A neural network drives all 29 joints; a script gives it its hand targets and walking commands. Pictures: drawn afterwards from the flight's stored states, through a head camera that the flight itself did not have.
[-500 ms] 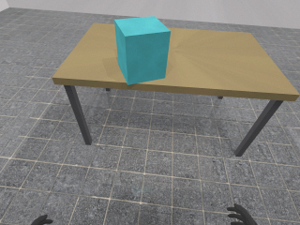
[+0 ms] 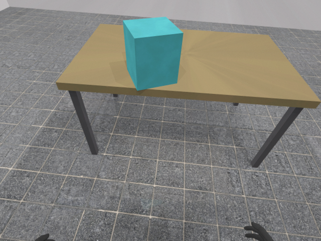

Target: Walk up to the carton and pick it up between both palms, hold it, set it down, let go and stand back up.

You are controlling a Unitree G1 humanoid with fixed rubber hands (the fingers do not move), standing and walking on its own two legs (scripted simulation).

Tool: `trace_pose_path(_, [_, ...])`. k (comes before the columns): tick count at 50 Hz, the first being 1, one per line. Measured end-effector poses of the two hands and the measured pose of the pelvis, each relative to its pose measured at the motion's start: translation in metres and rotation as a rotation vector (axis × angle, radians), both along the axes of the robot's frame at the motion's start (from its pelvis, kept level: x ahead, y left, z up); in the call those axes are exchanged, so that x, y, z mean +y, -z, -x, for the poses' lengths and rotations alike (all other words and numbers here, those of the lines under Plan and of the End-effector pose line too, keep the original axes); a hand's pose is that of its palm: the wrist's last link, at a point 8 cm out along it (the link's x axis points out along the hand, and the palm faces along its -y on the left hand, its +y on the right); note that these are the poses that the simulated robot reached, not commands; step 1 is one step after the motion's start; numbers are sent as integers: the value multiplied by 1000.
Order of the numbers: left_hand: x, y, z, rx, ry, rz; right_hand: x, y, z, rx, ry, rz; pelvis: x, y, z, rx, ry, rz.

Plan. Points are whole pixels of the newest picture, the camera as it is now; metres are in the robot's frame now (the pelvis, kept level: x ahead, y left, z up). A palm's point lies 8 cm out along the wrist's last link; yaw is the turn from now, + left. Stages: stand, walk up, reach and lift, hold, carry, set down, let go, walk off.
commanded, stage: stand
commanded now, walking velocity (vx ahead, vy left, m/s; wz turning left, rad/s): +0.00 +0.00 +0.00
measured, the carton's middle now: (151, 53) +0.93 +0.04 +0.03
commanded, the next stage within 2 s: walk up in 0.22 s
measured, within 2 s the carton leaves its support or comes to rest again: neither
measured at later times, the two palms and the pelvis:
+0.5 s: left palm out of the picture +0.10 +0.31 -0.09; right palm out of the picture +0.12 -0.28 -0.08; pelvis +0.00 +0.00 +0.00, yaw +0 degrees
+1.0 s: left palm out of the picture +0.15 +0.35 -0.08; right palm (265, 215) +0.23 -0.29 -0.08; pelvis +0.11 +0.01 +0.00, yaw +1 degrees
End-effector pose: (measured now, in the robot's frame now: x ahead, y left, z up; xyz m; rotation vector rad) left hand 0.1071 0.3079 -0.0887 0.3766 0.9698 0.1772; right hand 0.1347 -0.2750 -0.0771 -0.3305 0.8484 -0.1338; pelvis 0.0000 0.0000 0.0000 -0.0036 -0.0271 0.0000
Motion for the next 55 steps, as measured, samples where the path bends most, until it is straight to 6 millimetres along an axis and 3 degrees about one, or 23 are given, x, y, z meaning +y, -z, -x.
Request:
trace_pose_path(22, [1,2,13,37,-14,1,-3,3,13,36,12,1,0,-2,5,1,0,0])
trace_pose_path(28, [3,-12,4,37,8,-18,-27,0,15,67,-10,32,-11,-6,-3,5,-5,-6])
trace_pose_path(33, [3,-18,3,44,3,-74,-60,6,-1,80,-24,65,-28,1,-19,5,-2,-7])
trace_pose_path(40, [9,-32,15,137,-34,-90,-55,3,-36,96,-44,46,-24,-11,-50,21,-8,0])
trace_pose_path(45, [22,-26,-3,158,-39,-80,-40,3,-62,104,-53,48,-10,-10,-76,29,-10,20])
trace_pose_path(50, [43,-8,-45,122,-20,-51,-18,2,-96,83,-58,78,13,1,-108,20,-9,50])
trace_pose_path(55, [48,-1,-83,95,7,-6,-6,-10,-103,73,-23,98,31,-3,-132,-30,15,44])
